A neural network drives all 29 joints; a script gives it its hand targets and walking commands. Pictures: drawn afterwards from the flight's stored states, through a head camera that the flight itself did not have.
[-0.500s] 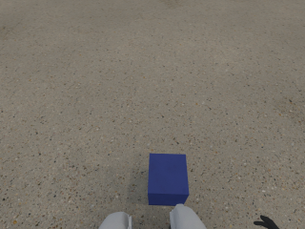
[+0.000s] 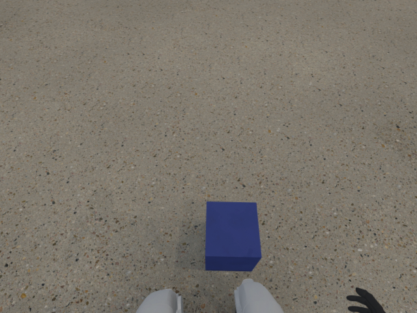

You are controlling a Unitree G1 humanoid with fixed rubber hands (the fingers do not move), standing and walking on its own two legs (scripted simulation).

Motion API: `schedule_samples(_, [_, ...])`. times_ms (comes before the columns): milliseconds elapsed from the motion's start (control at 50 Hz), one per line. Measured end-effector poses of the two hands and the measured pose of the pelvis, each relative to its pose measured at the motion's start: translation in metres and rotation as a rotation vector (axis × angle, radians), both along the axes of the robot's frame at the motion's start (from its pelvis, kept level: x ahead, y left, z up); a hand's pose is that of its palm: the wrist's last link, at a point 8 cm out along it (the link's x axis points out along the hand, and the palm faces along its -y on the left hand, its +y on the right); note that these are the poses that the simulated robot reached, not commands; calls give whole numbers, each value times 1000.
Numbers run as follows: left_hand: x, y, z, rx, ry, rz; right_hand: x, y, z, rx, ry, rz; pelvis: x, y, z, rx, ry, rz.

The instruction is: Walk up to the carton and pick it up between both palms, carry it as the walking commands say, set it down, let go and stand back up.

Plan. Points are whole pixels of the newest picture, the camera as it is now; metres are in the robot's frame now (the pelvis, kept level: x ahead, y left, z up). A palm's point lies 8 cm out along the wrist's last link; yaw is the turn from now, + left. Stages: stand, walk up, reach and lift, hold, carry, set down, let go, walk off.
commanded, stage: walk up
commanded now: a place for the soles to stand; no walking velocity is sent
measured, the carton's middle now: (229, 237) +0.43 -0.09 -0.60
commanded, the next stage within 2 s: none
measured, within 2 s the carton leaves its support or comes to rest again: neither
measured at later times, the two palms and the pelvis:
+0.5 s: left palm out of the picture +0.07 +0.34 -0.09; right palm out of the picture +0.11 -0.30 -0.10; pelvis +0.00 +0.02 +0.00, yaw -1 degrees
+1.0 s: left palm out of the picture +0.07 +0.35 -0.08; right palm out of the picture +0.10 -0.29 -0.09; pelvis -0.01 +0.03 +0.01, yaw -1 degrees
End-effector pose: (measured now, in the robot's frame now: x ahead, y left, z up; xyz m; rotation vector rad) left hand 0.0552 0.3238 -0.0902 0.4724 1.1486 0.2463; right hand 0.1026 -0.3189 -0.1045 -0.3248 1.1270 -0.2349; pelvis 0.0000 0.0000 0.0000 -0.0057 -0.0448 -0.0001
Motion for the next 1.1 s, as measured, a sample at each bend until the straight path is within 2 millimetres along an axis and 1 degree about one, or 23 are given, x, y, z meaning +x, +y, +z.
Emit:
schedule_samples(40, [2, 6, -3, -6, -8, -3, 5, 7, 3, -3, -26, 8, -1, 6, -1, -7, -3, -2])
schedule_samples(100, [9, 11, -3, -16, -22, -3, 4, 13, 10, -10, -37, 12, -2, 13, 2, -16, -9, -2])
schedule_samples(200, [17, 10, 4, -24, -32, -8, 4, 11, 23, -28, -40, 7, 1, 13, 11, -21, -9, -5])
schedule_samples(260, [17, 6, 5, -20, -25, -10, 4, 6, 21, -24, -33, 3, 2, 9, 11, -16, -1, -8])
schedule_samples(320, [13, 1, -2, -10, -26, -14, 7, 0, 9, -17, -28, -1, 3, 2, 1, -6, 2, -7])
schedule_samples(360, [9, 1, -2, -9, -23, -10, 9, 1, 5, -9, -28, -5, 3, 3, 0, -8, -13, -8])
schedule_samples(440, [7, 11, -1, -4, -24, -16, 11, 12, 5, 7, -49, -3, 0, 12, -1, -16, -17, -15])
schedule_samples(500, [11, 18, -3, -12, -34, -17, 6, 21, 7, 4, -50, 2, -1, 21, 0, -24, -21, -16])
schedule_samples(540, [16, 20, 0, -18, -39, -16, 0, 23, 13, -1, -41, 0, -1, 24, 4, -30, -24, -17])
schedule_samples(600, [20, 19, 4, -26, -42, -18, -5, 20, 21, -16, -28, -7, 1, 23, 11, -31, -23, -17])
schedule_samples(660, [20, 15, 6, -26, -31, -19, -5, 16, 23, -24, -22, -10, 3, 19, 14, -27, -13, -18])
schedule_samples(700, [18, 11, 6, -20, -23, -19, -4, 12, 20, -19, -17, -12, 3, 15, 12, -20, -6, -19])
schedule_samples(740, [16, 8, 2, -10, -20, -22, -2, 7, 11, -12, -16, -14, 4, 10, 5, -11, 4, -20])
schedule_samples(800, [10, 8, 3, -2, -15, -18, 1, 9, 5, 1, -15, -17, 1, 10, 3, -10, -14, -19])
schedule_samples(880, [9, 16, 4, 1, -22, -27, 5, 18, 6, 9, -50, -15, -3, 18, 2, -15, -20, -28])
schedule_samples(960, [16, 24, 3, -11, -49, -29, -2, 27, 12, 1, -57, -9, -8, 28, 4, -25, -31, -27])
schedule_samples(1020, [20, 24, 7, -21, -64, -31, -9, 26, 22, -11, -56, -12, -11, 29, 10, -29, -38, -27])
schedule_samples(1100, [15, 18, 8, -27, -54, -32, -14, 20, 28, -25, -54, -14, -14, 24, 15, -23, -28, -28])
